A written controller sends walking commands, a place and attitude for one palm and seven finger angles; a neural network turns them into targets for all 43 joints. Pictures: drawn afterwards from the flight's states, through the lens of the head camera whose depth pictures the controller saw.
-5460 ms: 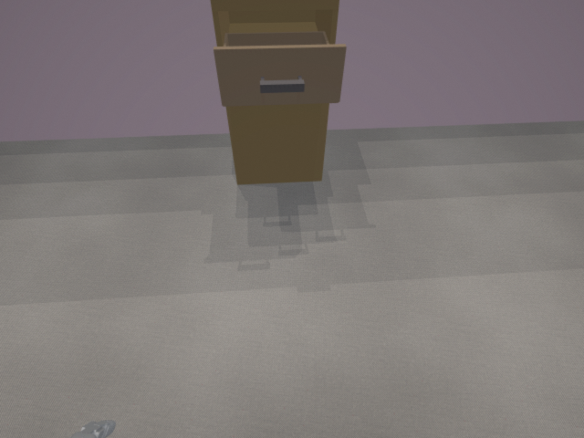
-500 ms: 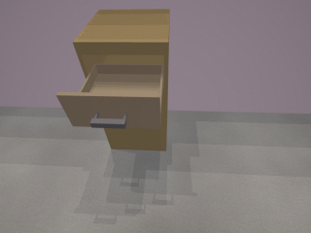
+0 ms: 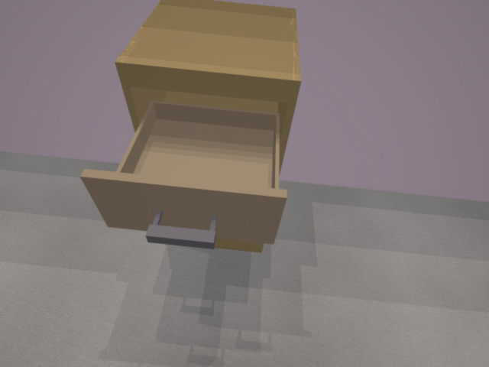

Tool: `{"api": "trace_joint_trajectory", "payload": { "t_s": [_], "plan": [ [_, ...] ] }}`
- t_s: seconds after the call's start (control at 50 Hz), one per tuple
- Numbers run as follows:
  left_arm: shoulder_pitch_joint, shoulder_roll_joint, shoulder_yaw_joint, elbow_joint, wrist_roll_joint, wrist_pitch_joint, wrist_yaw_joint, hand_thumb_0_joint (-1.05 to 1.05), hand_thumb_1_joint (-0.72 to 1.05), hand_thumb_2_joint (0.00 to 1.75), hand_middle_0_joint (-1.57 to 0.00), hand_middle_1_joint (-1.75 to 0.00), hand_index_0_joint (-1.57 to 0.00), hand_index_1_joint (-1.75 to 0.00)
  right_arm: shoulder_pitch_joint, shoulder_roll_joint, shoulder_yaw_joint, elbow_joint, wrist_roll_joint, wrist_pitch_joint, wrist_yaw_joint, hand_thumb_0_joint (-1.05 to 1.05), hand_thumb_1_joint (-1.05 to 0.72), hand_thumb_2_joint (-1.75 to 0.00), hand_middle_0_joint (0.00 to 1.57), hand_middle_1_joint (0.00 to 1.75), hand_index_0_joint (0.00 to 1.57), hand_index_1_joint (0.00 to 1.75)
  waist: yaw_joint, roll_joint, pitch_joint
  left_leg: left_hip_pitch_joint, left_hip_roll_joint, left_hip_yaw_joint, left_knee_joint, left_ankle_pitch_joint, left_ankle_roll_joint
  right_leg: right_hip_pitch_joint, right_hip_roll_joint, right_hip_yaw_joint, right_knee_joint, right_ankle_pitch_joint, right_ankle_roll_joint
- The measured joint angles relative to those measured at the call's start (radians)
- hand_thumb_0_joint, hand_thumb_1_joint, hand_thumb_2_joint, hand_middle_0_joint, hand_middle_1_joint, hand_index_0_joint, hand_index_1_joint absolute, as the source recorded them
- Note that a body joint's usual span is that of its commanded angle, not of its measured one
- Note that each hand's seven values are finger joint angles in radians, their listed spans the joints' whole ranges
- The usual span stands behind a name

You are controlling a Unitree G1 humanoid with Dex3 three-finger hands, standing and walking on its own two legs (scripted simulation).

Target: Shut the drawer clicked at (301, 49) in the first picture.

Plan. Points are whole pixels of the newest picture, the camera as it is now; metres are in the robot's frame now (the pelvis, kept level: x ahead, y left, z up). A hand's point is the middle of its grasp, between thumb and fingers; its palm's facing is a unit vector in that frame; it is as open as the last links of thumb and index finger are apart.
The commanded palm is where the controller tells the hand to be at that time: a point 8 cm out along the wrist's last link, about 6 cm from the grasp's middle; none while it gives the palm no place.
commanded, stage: take the last steps up to it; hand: left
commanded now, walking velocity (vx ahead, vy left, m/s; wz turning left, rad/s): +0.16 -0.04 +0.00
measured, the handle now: (184, 227) +0.37 +0.16 -0.05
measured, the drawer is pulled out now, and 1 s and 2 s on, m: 0.30 0.30 0.30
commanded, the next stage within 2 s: come to a stop and stand still in 0.02 s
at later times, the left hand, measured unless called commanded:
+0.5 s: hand (160, 362) +0.15 +0.16 -0.16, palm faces +0.05 -0.97 -0.22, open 7.3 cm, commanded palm none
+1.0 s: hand out of the picture +0.02 +0.21 -0.16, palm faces +0.01 -0.96 -0.27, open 7.4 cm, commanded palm none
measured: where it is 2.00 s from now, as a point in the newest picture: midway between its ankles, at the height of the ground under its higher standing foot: outside the picture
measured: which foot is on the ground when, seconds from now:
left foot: down 0.00-0.30, up 0.32-0.58, down 0.60-1.00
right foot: up 0.00-0.24, down 0.26-0.62, up 0.64-0.88, down 0.90-1.00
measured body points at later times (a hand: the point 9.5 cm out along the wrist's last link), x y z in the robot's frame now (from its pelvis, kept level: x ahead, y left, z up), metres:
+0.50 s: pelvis +0.06 -0.01 +0.00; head +0.09 -0.02 +0.45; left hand +0.15 +0.21 -0.15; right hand +0.06 -0.24 -0.16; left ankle +0.02 +0.10 -0.70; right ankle +0.12 -0.13 -0.73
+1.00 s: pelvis +0.03 +0.02 +0.00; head +0.03 -0.01 +0.45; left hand +0.02 +0.26 -0.14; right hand +0.05 -0.21 -0.17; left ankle +0.02 +0.12 -0.73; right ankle +0.03 -0.04 -0.73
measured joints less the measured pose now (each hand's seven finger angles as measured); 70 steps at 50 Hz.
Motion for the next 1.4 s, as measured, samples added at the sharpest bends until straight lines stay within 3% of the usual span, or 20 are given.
{"api": "trace_joint_trajectory", "payload": {
  "t_s": [0.12,0.2,0.26,0.36,0.44,0.5,0.58,0.64,0.74,0.82,0.88,0.94,1.04,1.12,1.4],
  "plan": [
    [-0.110,0.016,0.006,-0.076,0.004,0.003,0.001,0.00,0.91,0.90,-0.19,-0.29,-0.20,-0.30,0.066,-0.025,0.001,0.033,-0.006,0.009,-0.004,-0.02,-0.95,-0.90,0.20,0.30,0.20,0.30,-0.019,0.009,-0.028,0.097,-0.024,0.008,-0.123,0.018,0.005,-0.086,-0.021,-0.011,-0.182,0.091,0.022],
    [-0.171,0.027,0.002,-0.103,0.003,0.006,0.008,0.00,0.92,0.90,-0.19,-0.29,-0.20,-0.30,0.110,-0.022,0.007,0.067,-0.011,0.030,-0.002,-0.01,-0.94,-0.90,0.20,0.30,0.20,0.30,-0.042,0.024,-0.025,0.128,-0.024,0.000,-0.113,-0.015,-0.010,-0.034,-0.015,-0.014,-0.371,0.127,0.026],
    [-0.193,0.031,-0.008,-0.111,0.001,-0.009,0.015,0.00,0.92,0.90,-0.19,-0.29,-0.20,-0.30,0.138,-0.011,0.014,0.099,-0.006,0.045,-0.004,-0.01,-0.93,-0.90,0.20,0.30,0.20,0.30,-0.047,0.024,-0.020,0.131,-0.023,-0.002,-0.043,-0.074,-0.032,0.064,-0.006,-0.011,-0.561,0.257,0.021],
    [-0.220,-0.004,-0.032,-0.092,-0.008,-0.008,0.023,0.00,0.92,0.90,-0.19,-0.29,-0.20,-0.30,0.133,-0.018,0.005,0.118,0.009,0.088,-0.005,0.00,-0.92,-0.90,0.19,0.30,0.20,0.30,-0.076,0.084,-0.009,0.098,0.010,-0.048,0.056,-0.179,-0.069,0.084,0.026,-0.040,-0.566,0.185,-0.014],
    [-0.255,-0.020,-0.022,-0.103,-0.003,0.010,0.032,0.00,0.91,0.90,-0.20,-0.29,-0.20,-0.30,0.109,-0.017,-0.006,0.101,0.013,0.113,-0.010,0.00,-0.92,-0.90,0.19,0.30,0.20,0.30,-0.064,0.072,0.019,0.009,-0.007,-0.099,0.248,-0.284,-0.083,0.082,0.015,-0.047,-0.591,0.212,-0.016],
    [-0.269,-0.016,-0.011,-0.117,0.004,0.025,0.035,-0.01,0.92,0.90,-0.20,-0.29,-0.21,-0.30,0.087,-0.025,-0.014,0.078,0.013,0.121,-0.009,0.00,-0.91,-0.90,0.19,0.30,0.20,0.29,-0.050,0.060,0.033,-0.029,-0.015,-0.119,0.297,-0.284,-0.087,0.072,0.004,-0.044,-0.607,0.237,-0.006],
    [-0.250,0.006,-0.008,-0.120,0.003,0.040,0.041,-0.01,0.91,0.90,-0.20,-0.29,-0.21,-0.30,0.080,-0.038,-0.013,0.038,0.011,0.106,-0.004,0.00,-0.91,-0.90,0.19,0.30,0.20,0.29,-0.049,0.045,0.021,0.025,-0.001,-0.104,0.102,-0.141,-0.083,0.038,-0.003,-0.033,-0.582,0.250,0.019],
    [-0.200,0.021,-0.022,-0.119,-0.006,0.056,0.045,0.00,0.91,0.90,-0.20,-0.29,-0.21,-0.30,0.105,-0.051,-0.006,-0.006,-0.004,0.093,-0.001,0.00,-0.91,-0.90,0.19,0.30,0.20,0.29,-0.050,0.037,-0.009,0.038,-0.016,-0.076,0.091,-0.108,-0.031,0.013,-0.016,-0.003,-0.499,0.169,0.016],
    [-0.078,0.031,-0.030,-0.120,0.011,0.072,0.012,0.00,0.91,0.90,-0.20,-0.29,-0.20,-0.30,0.137,-0.068,0.024,-0.059,-0.022,0.090,0.003,0.00,-0.91,-0.90,0.19,0.30,0.20,0.29,-0.046,0.077,-0.075,0.067,-0.027,-0.039,0.058,-0.106,0.004,0.018,0.039,0.021,-0.327,0.025,-0.012],
    [-0.019,0.040,-0.025,-0.132,0.013,0.070,-0.001,0.00,0.91,0.90,-0.20,-0.29,-0.20,-0.30,0.145,-0.070,0.036,-0.073,-0.029,0.079,0.004,0.00,-0.91,-0.90,0.20,0.30,0.20,0.30,-0.041,0.091,-0.086,0.056,-0.040,-0.026,0.034,-0.086,0.011,0.050,0.075,0.001,-0.315,-0.030,-0.022],
    [0.001,0.037,-0.024,-0.144,0.010,0.064,-0.005,0.00,0.91,0.90,-0.20,-0.29,-0.20,-0.30,0.150,-0.077,0.037,-0.069,-0.026,0.078,-0.002,0.00,-0.91,-0.90,0.20,0.30,0.20,0.30,-0.034,0.100,-0.080,0.032,-0.045,-0.022,0.042,-0.083,0.008,0.101,0.092,-0.004,-0.432,0.007,-0.030],
    [0.004,0.018,-0.032,-0.144,0.010,0.050,0.001,0.00,0.91,0.90,-0.19,-0.29,-0.20,-0.30,0.146,-0.092,0.036,-0.049,-0.016,0.086,-0.006,0.00,-0.91,-0.90,0.20,0.30,0.20,0.30,-0.026,0.127,-0.064,0.010,-0.028,-0.027,0.068,-0.092,-0.002,0.124,0.115,-0.005,-0.513,0.082,-0.071],
    [0.009,-0.002,-0.046,-0.135,0.003,0.027,0.009,0.00,0.91,0.90,-0.20,-0.29,-0.20,-0.30,0.152,-0.078,0.039,-0.007,-0.005,0.097,-0.004,0.00,-0.91,-0.90,0.20,0.30,0.20,0.30,-0.034,0.110,-0.066,0.004,-0.023,-0.094,0.108,-0.182,-0.022,0.144,0.134,-0.016,-0.571,0.101,-0.092],
    [-0.024,-0.014,-0.054,-0.110,-0.006,0.023,0.009,0.00,0.91,0.90,-0.20,-0.29,-0.20,-0.30,0.160,-0.057,0.045,0.030,-0.003,0.082,-0.007,0.00,-0.91,-0.90,0.19,0.30,0.20,0.30,-0.046,0.081,-0.056,0.059,-0.018,-0.111,0.005,-0.064,-0.043,0.159,0.140,-0.015,-0.576,0.098,-0.091],
    [-0.116,0.007,-0.058,-0.083,-0.021,-0.001,0.027,0.01,0.93,0.90,-0.20,-0.29,-0.20,-0.30,0.174,-0.017,0.066,0.106,0.003,0.065,-0.015,0.00,-0.91,-0.90,0.19,0.30,0.20,0.30,-0.053,0.082,-0.046,0.130,-0.014,-0.114,-0.094,-0.046,-0.057,0.233,0.151,-0.013,-0.684,0.135,-0.092]
  ]
}}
